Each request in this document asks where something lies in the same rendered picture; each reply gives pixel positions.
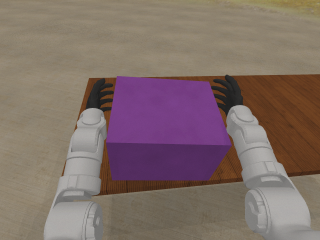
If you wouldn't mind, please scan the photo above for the robot left upper arm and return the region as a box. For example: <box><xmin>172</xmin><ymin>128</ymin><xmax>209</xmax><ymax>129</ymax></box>
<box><xmin>44</xmin><ymin>201</ymin><xmax>104</xmax><ymax>240</ymax></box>

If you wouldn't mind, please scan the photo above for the left robot forearm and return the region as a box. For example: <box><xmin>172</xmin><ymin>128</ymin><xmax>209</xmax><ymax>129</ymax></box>
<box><xmin>43</xmin><ymin>108</ymin><xmax>107</xmax><ymax>240</ymax></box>

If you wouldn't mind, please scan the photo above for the left robot hand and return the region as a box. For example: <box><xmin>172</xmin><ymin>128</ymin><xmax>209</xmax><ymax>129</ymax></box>
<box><xmin>85</xmin><ymin>78</ymin><xmax>114</xmax><ymax>112</ymax></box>

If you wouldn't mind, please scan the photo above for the table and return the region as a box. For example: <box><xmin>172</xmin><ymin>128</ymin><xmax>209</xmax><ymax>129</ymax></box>
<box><xmin>61</xmin><ymin>74</ymin><xmax>320</xmax><ymax>196</ymax></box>

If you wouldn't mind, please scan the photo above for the right robot hand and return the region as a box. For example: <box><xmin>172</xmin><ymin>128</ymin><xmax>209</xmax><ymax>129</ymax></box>
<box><xmin>211</xmin><ymin>74</ymin><xmax>243</xmax><ymax>116</ymax></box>

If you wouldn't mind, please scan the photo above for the right robot forearm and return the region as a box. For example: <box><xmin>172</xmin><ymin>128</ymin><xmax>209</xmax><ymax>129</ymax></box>
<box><xmin>226</xmin><ymin>105</ymin><xmax>311</xmax><ymax>226</ymax></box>

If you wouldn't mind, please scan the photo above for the robot right upper arm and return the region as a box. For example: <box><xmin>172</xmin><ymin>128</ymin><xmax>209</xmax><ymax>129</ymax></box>
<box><xmin>245</xmin><ymin>187</ymin><xmax>320</xmax><ymax>240</ymax></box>

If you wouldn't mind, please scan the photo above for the carton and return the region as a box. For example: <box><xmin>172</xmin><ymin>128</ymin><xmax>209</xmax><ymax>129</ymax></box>
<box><xmin>106</xmin><ymin>76</ymin><xmax>232</xmax><ymax>181</ymax></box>

